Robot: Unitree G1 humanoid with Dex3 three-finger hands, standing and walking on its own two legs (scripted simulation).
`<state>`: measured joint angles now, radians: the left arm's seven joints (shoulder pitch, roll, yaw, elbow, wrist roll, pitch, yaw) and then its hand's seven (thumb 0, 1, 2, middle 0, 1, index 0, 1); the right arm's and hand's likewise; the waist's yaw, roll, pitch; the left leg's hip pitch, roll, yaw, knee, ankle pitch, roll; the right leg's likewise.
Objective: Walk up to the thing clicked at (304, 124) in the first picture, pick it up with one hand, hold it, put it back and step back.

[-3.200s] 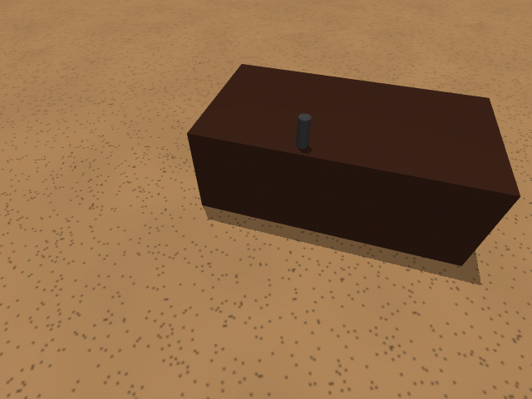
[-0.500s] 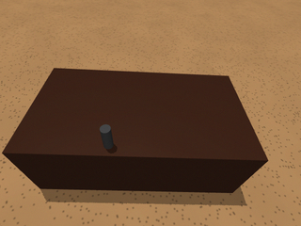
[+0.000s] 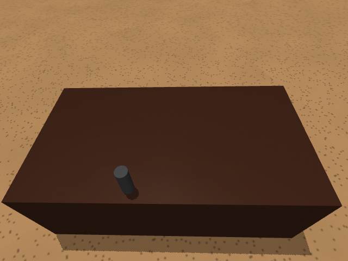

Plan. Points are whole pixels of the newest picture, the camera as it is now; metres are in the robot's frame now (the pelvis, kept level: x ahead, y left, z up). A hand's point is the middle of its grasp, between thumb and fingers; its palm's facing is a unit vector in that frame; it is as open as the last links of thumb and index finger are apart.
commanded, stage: walk up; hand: left
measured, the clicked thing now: (124, 180) +0.44 +0.21 -0.23
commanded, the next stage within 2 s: stand in 1.18 s
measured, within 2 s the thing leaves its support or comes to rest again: neither
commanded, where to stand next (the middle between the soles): +0.07 +0.00 m, yaw +1 degrees
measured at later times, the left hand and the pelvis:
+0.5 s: hand out of the picture +0.11 +0.26 -0.13, palm faces +0.01 -0.94 -0.34, open 7.4 cm; pelvis +0.02 +0.00 +0.03, yaw +1 degrees
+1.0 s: hand out of the picture +0.10 +0.26 -0.12, palm faces +0.01 -0.94 -0.33, open 7.4 cm; pelvis +0.03 +0.00 +0.03, yaw +1 degrees
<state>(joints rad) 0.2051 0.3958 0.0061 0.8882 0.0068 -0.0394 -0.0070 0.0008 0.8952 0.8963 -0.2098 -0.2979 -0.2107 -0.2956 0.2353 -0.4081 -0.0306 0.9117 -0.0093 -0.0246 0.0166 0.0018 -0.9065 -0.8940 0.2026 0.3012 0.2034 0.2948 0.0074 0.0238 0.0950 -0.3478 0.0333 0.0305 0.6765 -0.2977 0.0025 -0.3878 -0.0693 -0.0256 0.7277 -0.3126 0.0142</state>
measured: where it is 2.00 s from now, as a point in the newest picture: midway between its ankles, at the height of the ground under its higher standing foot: outside the picture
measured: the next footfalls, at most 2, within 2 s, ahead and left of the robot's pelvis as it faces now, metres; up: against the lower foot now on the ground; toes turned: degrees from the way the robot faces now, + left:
none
